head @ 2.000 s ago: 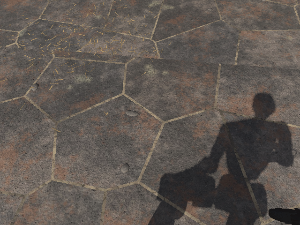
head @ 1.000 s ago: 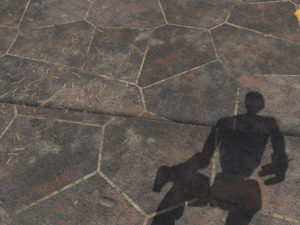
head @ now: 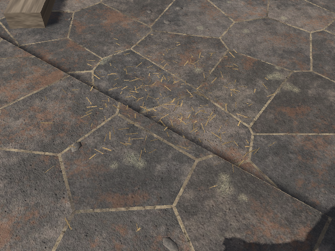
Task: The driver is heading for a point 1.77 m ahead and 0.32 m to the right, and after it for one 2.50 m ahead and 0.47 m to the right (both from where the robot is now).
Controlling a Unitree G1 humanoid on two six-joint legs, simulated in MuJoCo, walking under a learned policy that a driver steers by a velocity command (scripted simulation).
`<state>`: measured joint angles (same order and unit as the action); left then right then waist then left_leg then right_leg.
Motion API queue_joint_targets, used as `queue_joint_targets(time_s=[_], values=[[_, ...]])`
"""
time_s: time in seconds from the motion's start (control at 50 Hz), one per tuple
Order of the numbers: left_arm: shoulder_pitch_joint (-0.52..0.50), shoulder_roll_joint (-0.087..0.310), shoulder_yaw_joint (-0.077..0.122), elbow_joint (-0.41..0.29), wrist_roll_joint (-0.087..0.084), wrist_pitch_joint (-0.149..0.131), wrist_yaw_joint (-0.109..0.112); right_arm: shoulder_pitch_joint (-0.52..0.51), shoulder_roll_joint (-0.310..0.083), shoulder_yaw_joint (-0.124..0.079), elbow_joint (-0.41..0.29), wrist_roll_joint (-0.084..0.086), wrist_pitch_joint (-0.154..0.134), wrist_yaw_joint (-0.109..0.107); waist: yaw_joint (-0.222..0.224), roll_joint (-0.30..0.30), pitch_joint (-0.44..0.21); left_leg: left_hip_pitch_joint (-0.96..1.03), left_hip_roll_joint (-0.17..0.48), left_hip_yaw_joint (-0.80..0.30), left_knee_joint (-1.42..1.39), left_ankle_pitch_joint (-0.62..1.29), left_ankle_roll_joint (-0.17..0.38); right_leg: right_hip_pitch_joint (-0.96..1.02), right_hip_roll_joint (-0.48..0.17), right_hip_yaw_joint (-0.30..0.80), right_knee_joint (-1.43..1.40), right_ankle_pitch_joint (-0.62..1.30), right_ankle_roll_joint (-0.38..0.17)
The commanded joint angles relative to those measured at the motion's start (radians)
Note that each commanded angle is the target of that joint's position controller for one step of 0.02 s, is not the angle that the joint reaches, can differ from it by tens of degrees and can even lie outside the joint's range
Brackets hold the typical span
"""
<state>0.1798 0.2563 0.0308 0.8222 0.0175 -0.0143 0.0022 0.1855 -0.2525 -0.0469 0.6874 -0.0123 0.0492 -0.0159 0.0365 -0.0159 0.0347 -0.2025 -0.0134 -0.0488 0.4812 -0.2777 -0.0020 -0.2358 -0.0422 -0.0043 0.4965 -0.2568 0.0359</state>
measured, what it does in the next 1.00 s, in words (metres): walks ahead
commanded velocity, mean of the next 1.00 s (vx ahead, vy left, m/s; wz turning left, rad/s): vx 0.14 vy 0.00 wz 0.03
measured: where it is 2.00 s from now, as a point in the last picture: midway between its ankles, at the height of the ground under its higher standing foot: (183, 198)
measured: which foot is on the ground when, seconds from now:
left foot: down 0.00-0.76, up 0.78-1.00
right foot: down 0.00-1.00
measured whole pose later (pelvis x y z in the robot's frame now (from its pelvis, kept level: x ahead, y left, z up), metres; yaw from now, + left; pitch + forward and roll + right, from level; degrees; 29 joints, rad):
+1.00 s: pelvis +0.12 -0.03 +0.01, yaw +0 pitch +1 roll +1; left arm 0.45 0.20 0.02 1.07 0.00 -0.09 0.00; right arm 0.13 -0.28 -0.07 0.86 0.02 -0.07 0.01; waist 0.07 0.03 0.01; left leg -0.60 0.08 0.00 0.89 -0.13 0.02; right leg 0.03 0.02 -0.03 0.22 -0.26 -0.05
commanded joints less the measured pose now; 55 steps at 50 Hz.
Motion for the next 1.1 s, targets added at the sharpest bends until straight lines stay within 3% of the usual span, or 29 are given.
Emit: queue_joint_targets(time_s=[0.02, 0.06, 0.16, 0.3, 0.52, 0.54, 0.58, 0.62, 0.64, 0.66, 0.7, 0.72, 0.74, 0.76, 0.78, 0.8, 0.82, 0.86, 0.9, 0.94, 1.0, 1.1], values=[[-0.04, 0.128, 0.028, -0.041, 0.002, -0.012, 0.005, -0.026, -0.122, -0.028, -0.059, -0.014, -0.032, 0.008, -0.022, 0.115, -0.08, 0.033, 0.108, -0.114, -0.092, 0.198, 0.07, 0.027, -0.01, 0.008, -0.033, 0.107, 0.013], [-0.021, 0.128, 0.028, -0.03, -0.001, -0.001, 0.01, -0.018, -0.123, -0.025, -0.045, -0.007, -0.043, 0.007, -0.014, 0.117, -0.044, -0.001, 0.103, -0.112, -0.096, 0.196, 0.058, 0.035, -0.016, 0.016, -0.046, 0.125, 0.009], [-0.005, 0.12, 0.028, 0.02, -0.004, 0.002, 0.016, -0.015, -0.106, -0.017, -0.022, -0.005, -0.048, 0.003, -0.014, 0.073, -0.027, -0.018, 0.088, -0.102, -0.096, 0.167, 0.053, 0.056, -0.018, 0.014, -0.061, 0.132, 0.011], [0.003, 0.126, 0.031, 0.084, -0.008, 0.004, 0.027, -0.008, -0.1, -0.015, 0.027, -0.001, -0.053, 0.001, -0.013, 0.037, -0.03, -0.013, 0.071, -0.083, -0.095, 0.176, 0.048, 0.078, -0.022, 0.014, -0.073, 0.146, 0.016], [0.018, 0.122, 0.03, 0.169, -0.013, 0.009, 0.038, 0.021, -0.095, -0.011, 0.131, 0.004, -0.054, -0.007, -0.014, 0.029, -0.022, -0.004, 0.045, -0.048, -0.092, 0.19, 0.037, 0.079, -0.018, 0.008, -0.081, 0.147, 0.009], [0.034, 0.113, 0.028, 0.182, -0.015, 0.01, 0.039, 0.038, -0.096, -0.011, 0.147, 0.005, -0.052, -0.01, -0.015, 0.039, -0.04, 0.003, 0.037, -0.043, -0.103, 0.081, 0.041, 0.081, -0.001, -0.013, -0.071, 0.063, 0.006], [0.025, 0.104, 0.029, 0.183, -0.026, 0.01, 0.042, 0.058, -0.138, -0.026, 0.161, 0.017, -0.044, -0.015, -0.033, 0.086, 0.008, -0.033, 0.054, -0.096, -0.151, -0.323, 0.085, -0.01, 0.051, -0.071, 0.022, -0.178, -0.01], [-0.022, 0.081, 0.024, 0.152, -0.031, -0.01, 0.035, 0.112, -0.18, -0.037, 0.174, 0.025, -0.053, -0.015, -0.065, 0.188, 0.08, -0.044, 0.187, -0.3, -0.274, -0.571, 0.169, -0.158, 0.067, -0.078, 0.173, -0.223, -0.031], [-0.035, 0.073, 0.022, 0.139, -0.037, -0.027, 0.028, 0.127, -0.196, -0.044, 0.183, 0.03, -0.064, -0.015, -0.069, 0.224, 0.111, -0.067, 0.256, -0.403, -0.317, -0.585, 0.214, -0.186, 0.039, -0.04, 0.244, -0.205, -0.053], [-0.028, 0.079, 0.025, 0.137, -0.046, -0.042, 0.018, 0.115, -0.189, -0.043, 0.182, 0.03, -0.075, -0.015, -0.057, 0.229, 0.126, -0.063, 0.29, -0.443, -0.329, -0.542, 0.234, -0.218, 0.011, -0.006, 0.283, -0.22, -0.078], [0.02, 0.078, 0.026, 0.151, -0.056, -0.07, -0.002, 0.049, -0.166, -0.038, 0.164, 0.041, -0.087, -0.012, -0.01, 0.196, 0.116, -0.056, 0.279, -0.38, -0.293, -0.416, 0.21, -0.165, -0.013, 0.003, 0.168, -0.234, -0.124], [0.105, 0.074, 0.03, 0.19, -0.053, -0.079, -0.008, -0.017, -0.163, -0.036, 0.148, 0.05, -0.085, -0.01, 0.043, 0.164, 0.091, -0.134, 0.222, -0.282, -0.251, -0.339, 0.171, 0.014, 0.008, -0.031, 0.013, -0.112, -0.136], [0.192, 0.082, 0.039, 0.24, -0.041, -0.079, -0.01, -0.045, -0.142, -0.031, 0.138, 0.045, -0.084, -0.009, 0.074, 0.113, 0.06, -0.209, 0.146, -0.183, -0.15, -0.239, 0.131, 0.179, 0.041, -0.037, -0.047, 0.004, -0.118], [0.302, 0.125, 0.052, 0.272, -0.028, -0.079, -0.008, -0.057, -0.079, -0.013, 0.125, 0.031, -0.09, -0.004, 0.1, -0.048, 0.005, -0.306, 0.052, -0.044, 0.115, -0.143, 0.071, 0.315, -0.087, 0.159, -0.138, -0.07, -0.135], [0.391, 0.259, 0.079, 0.278, -0.03, -0.083, -0.018, -0.065, -0.051, -0.007, 0.079, 0.032, -0.105, -0.009, 0.107, -0.306, -0.02, -0.497, -0.058, 0.061, 0.392, -0.241, 0.016, 0.408, -0.308, 0.586, -0.311, -0.23, -0.268], [0.34, 0.205, 0.058, 0.264, -0.014, -0.095, -0.021, -0.064, -0.102, -0.021, 0.083, 0.058, -0.119, -0.011, 0.078, -0.211, 0.024, -0.578, -0.014, -0.036, 0.579, -0.304, 0.027, 0.354, -0.37, 0.721, -0.354, -0.349, -0.327], [0.264, 0.146, 0.041, 0.235, -0.019, -0.103, -0.018, -0.04, -0.113, -0.024, 0.097, 0.071, -0.131, -0.003, 0.042, -0.134, 0.089, -0.638, 0.04, -0.064, 0.647, -0.202, 0.05, 0.332, -0.339, 0.628, -0.352, -0.359, -0.301], [0.202, 0.12, 0.029, 0.208, -0.027, -0.106, -0.021, -0.032, -0.116, -0.03, 0.123, 0.051, -0.146, 0.006, 0.016, -0.085, 0.097, -0.653, 0.098, -0.03, 0.617, -0.026, 0.067, 0.333, -0.262, 0.436, -0.358, -0.184, -0.23], [0.236, 0.072, 0.012, 0.214, -0.02, -0.097, -0.019, -0.057, -0.104, -0.035, 0.125, 0.034, -0.146, 0.019, 0.021, -0.09, 0.065, -0.592, 0.117, 0.006, 0.548, 0.075, 0.054, 0.329, -0.197, 0.281, -0.36, 0.065, -0.193], [0.277, 0.082, 0.01, 0.221, -0.016, -0.087, -0.008, -0.089, -0.069, -0.029, 0.117, 0.031, -0.139, 0.028, 0.027, -0.086, 0.048, -0.582, 0.11, 0.044, 0.486, 0.129, 0.026, 0.332, -0.174, 0.197, -0.356, 0.264, -0.201], [0.276, 0.112, 0.012, 0.21, -0.013, -0.076, 0.008, -0.208, -0.031, -0.011, 0.075, 0.034, -0.134, 0.033, 0.043, -0.065, 0.076, -0.518, 0.088, 0.078, 0.284, 0.231, -0.002, 0.248, -0.147, 0.115, -0.384, 0.332, -0.199], [0.334, 0.128, 0.02, 0.227, -0.028, -0.072, 0.016, -0.341, -0.039, -0.001, 0.031, 0.045, -0.139, 0.052, 0.06, -0.078, 0.13, -0.422, 0.057, 0.094, 0.084, 0.332, 0.018, 0.237, -0.178, 0.074, -0.412, 0.33, -0.208]])
Keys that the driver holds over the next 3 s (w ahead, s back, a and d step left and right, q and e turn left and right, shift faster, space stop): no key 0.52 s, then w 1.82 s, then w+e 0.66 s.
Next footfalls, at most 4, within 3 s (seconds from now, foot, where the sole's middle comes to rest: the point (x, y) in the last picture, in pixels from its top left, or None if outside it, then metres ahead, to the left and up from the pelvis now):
1.22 left None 0.43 0.10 -0.77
1.76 right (212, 193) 0.75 -0.15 -0.77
2.32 left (163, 140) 1.03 0.08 -0.77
2.92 right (218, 117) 1.34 -0.23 -0.92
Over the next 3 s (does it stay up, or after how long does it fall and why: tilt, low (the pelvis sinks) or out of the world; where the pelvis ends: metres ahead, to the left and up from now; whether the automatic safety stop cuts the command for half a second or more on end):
stays up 1.25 -0.13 -0.17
